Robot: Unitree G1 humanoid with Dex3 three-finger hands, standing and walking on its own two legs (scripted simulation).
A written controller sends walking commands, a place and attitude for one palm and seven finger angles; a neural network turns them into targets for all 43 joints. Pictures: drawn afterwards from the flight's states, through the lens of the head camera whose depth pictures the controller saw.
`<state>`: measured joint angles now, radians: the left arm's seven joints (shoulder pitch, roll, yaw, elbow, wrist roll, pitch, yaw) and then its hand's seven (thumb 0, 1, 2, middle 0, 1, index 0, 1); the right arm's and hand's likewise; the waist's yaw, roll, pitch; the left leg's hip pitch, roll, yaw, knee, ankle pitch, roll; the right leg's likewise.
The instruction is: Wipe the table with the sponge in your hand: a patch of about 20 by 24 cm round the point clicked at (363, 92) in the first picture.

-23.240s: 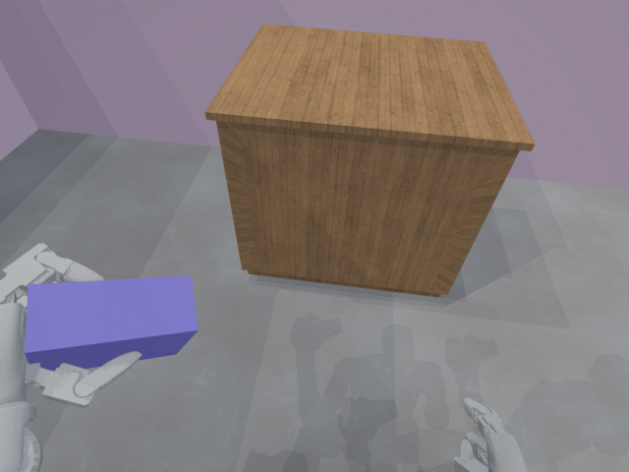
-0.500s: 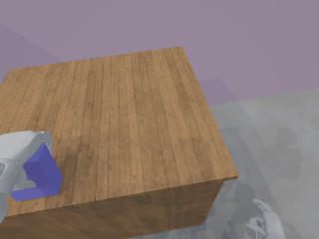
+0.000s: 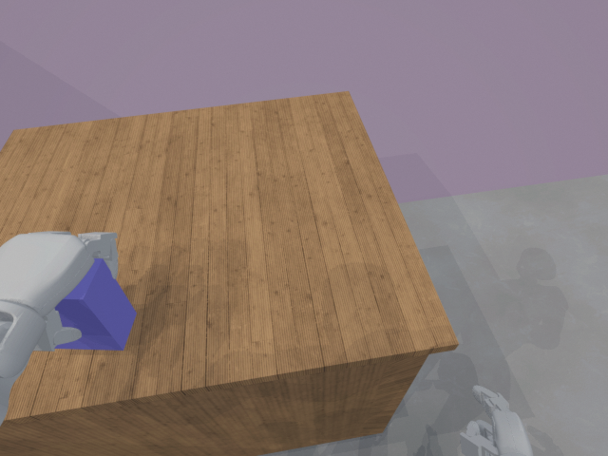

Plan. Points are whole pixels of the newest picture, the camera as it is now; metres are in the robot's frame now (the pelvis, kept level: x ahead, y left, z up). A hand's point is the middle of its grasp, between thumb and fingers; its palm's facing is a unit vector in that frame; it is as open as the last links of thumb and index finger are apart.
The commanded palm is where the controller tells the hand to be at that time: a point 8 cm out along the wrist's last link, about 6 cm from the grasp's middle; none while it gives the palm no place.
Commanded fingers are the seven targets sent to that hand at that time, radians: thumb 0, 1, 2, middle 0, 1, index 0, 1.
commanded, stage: move the sponge above the wiping area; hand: left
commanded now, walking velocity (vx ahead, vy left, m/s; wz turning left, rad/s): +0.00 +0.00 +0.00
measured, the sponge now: (80, 315) +0.23 +0.34 +0.05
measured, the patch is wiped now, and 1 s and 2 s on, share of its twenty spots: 0.05 0.05 0.05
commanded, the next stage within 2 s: lower the sponge onto the table in 1.08 s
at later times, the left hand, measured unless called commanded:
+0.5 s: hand (49, 264) +0.25 +0.35 +0.14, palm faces +0.07 +0.06 -1.00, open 9.7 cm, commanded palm +0.21 +0.35 +0.17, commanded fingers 0.00 0.10 1.30 -1.20 -1.60 -1.20 -1.60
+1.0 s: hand (23, 264) +0.24 +0.37 +0.14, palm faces +0.04 +0.05 -1.00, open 9.7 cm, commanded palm +0.20 +0.35 +0.17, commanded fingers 0.00 0.10 1.30 -1.20 -1.60 -1.20 -1.60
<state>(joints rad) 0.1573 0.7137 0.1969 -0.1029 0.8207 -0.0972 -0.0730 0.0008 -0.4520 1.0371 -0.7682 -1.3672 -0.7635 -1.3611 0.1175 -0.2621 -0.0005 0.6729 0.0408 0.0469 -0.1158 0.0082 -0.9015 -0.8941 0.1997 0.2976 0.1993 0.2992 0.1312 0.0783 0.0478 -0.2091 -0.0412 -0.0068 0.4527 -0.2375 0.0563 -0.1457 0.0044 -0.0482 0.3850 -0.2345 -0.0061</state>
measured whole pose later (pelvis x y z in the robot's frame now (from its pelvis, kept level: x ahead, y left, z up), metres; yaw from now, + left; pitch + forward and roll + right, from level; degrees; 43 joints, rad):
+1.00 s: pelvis -0.01 -0.01 +0.00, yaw -1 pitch +0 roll -1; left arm 0.05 0.74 0.26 0.04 0.80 0.12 -0.02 0.00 -0.45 1.05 -0.77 -1.37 -0.76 -1.36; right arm 0.06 -0.27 0.01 0.69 0.06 0.09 -0.07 0.01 -0.90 -0.89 0.20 0.30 0.20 0.30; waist 0.12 0.09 0.04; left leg -0.21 -0.03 0.00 0.43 -0.22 0.04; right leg -0.16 0.02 -0.04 0.37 -0.22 -0.02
